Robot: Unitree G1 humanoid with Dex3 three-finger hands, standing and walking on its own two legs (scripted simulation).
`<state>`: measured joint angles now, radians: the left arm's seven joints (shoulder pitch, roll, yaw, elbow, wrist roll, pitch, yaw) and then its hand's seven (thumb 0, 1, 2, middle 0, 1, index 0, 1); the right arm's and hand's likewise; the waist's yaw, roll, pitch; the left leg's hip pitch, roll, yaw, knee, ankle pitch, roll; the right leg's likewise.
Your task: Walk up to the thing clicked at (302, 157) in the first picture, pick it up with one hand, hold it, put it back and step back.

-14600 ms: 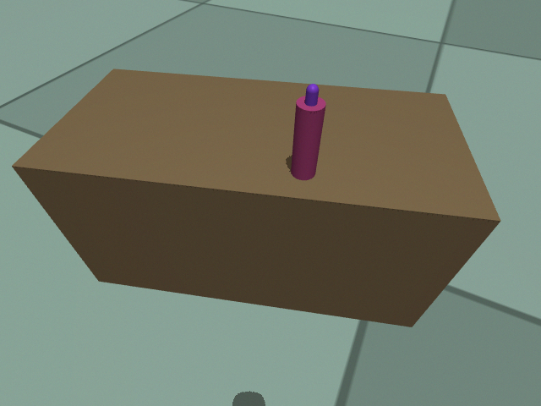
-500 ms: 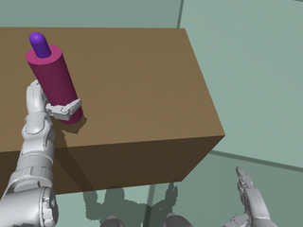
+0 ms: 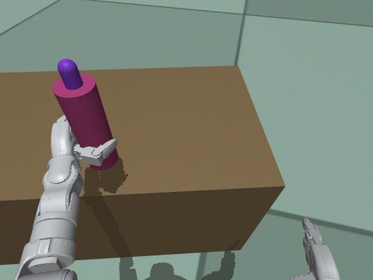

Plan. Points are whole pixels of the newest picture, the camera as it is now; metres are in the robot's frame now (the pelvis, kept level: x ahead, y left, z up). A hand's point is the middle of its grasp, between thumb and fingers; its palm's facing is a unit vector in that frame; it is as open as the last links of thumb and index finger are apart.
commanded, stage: lift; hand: left
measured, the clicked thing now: (88, 120) +0.41 +0.18 +0.16
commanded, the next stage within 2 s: hold in 0.76 s
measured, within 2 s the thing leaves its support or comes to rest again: neither
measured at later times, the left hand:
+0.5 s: hand (93, 146) +0.34 +0.16 +0.16, palm faces +0.18 -0.98 -0.06, open 9.8 cm
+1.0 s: hand (79, 149) +0.32 +0.17 +0.18, palm faces +0.19 -0.98 -0.03, open 9.7 cm
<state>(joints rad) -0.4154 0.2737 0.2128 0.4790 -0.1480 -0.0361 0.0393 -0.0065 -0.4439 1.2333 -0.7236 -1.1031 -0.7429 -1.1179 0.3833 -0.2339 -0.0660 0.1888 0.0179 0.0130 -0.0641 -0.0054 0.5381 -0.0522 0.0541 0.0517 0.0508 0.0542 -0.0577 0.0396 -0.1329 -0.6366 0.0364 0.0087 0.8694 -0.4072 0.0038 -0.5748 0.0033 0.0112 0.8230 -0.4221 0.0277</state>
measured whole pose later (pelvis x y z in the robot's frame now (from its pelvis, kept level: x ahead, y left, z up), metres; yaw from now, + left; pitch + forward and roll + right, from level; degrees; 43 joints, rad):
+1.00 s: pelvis -0.01 -0.01 +0.02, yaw +1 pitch +0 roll -1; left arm -0.18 0.22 0.18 -0.04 -0.19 0.36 0.05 -0.01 -0.42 1.20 -0.72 -1.09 -0.74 -1.10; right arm 0.26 -0.22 -0.08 0.58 0.02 -0.24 -0.14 -0.01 0.51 -0.06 0.05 0.05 0.05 0.05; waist -0.01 0.05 -0.06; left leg -0.35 0.02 0.01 0.66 -0.30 0.00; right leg -0.30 -0.01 0.00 0.64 -0.34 0.02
